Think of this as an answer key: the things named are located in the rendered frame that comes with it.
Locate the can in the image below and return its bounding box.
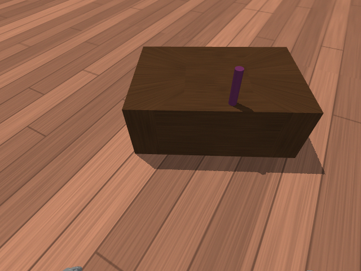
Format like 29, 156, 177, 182
228, 66, 244, 106

